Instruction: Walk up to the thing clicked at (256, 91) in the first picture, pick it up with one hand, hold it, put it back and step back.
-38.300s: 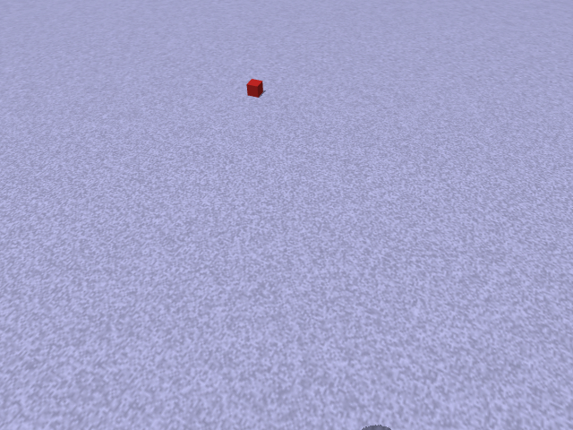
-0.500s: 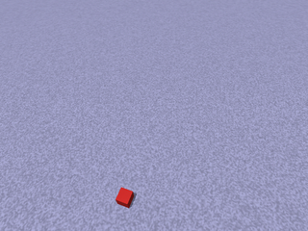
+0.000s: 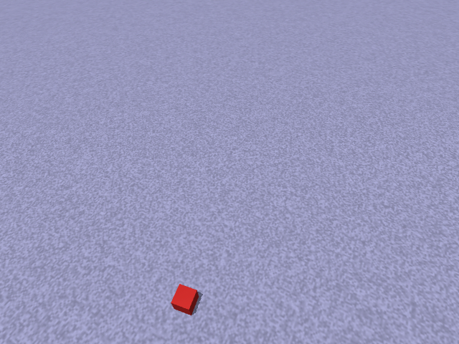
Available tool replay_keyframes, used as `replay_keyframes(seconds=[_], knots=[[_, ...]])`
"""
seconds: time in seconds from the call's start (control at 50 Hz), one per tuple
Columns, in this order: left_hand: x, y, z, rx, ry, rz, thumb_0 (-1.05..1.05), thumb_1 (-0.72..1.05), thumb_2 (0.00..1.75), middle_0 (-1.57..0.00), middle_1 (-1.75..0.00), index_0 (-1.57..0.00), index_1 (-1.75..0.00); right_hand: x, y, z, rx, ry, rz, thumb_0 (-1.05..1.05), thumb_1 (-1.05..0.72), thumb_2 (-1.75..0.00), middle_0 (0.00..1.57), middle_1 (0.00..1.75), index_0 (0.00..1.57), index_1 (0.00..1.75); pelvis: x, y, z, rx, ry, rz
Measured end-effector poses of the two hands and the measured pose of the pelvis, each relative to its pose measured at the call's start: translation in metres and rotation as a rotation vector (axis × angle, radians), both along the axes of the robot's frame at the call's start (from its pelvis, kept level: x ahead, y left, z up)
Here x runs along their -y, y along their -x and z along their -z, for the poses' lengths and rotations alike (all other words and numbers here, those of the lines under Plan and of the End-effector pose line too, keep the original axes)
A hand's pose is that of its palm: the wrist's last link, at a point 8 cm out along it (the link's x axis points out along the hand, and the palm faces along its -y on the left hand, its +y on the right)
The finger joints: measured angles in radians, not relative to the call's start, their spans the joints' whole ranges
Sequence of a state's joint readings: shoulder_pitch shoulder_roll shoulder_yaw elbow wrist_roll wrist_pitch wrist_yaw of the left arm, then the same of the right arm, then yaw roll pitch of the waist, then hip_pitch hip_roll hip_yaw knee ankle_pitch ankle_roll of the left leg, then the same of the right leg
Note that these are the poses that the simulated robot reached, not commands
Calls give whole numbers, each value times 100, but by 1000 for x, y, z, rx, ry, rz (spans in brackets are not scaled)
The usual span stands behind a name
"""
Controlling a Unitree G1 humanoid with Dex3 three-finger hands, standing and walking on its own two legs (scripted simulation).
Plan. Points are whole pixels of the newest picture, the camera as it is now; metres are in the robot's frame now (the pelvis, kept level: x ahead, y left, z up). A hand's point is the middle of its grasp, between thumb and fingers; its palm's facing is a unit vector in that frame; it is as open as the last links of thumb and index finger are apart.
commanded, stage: stand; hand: left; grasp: from above
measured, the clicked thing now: (185, 299) +0.43 +0.21 -0.74
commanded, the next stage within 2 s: step back in 0.76 s
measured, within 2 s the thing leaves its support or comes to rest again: neither
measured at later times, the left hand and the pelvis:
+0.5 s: hand out of the picture +0.06 +0.25 -0.16, palm faces +0.00 -0.94 -0.34, open 7.4 cm; pelvis +0.00 +0.00 +0.00, yaw +0 degrees
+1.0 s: hand out of the picture +0.09 +0.28 -0.17, palm faces -0.03 -0.92 -0.38, open 7.4 cm; pelvis -0.03 +0.02 -0.01, yaw -1 degrees
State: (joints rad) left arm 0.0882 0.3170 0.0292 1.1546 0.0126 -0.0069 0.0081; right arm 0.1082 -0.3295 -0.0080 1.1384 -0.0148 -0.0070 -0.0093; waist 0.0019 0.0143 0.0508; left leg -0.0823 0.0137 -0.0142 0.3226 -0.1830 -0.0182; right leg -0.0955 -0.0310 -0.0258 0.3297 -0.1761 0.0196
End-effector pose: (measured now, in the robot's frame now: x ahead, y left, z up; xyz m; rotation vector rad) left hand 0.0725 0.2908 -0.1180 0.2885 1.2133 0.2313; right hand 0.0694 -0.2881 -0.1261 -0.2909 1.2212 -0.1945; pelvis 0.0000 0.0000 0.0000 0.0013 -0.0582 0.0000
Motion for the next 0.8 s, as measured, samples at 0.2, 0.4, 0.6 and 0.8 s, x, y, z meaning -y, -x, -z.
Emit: replay_keyframes(seconds=[0.2,0.4,0.6,0.8], knots=[[-2,8,0,-12,-1,0,0,91,90,-21,-30,-20,-30,2,5,-1,-4,0,3,0,-90,-90,20,30,20,30,1,3,0,-3,-1,2],[0,21,3,-60,3,-6,0,91,90,-21,-30,-20,-30,5,16,2,-47,-2,10,0,-90,-90,20,30,20,30,2,2,0,-12,-2,1],[2,14,3,-56,2,1,0,91,90,-21,-30,-20,-30,6,10,2,-45,-3,6,1,-90,-90,20,30,20,30,4,-2,0,-15,-1,2],[1,-1,1,-16,0,5,0,91,90,-21,-30,-20,-30,9,0,1,-21,-2,8,0,-90,-90,20,30,20,30,4,-2,1,-22,0,6]])
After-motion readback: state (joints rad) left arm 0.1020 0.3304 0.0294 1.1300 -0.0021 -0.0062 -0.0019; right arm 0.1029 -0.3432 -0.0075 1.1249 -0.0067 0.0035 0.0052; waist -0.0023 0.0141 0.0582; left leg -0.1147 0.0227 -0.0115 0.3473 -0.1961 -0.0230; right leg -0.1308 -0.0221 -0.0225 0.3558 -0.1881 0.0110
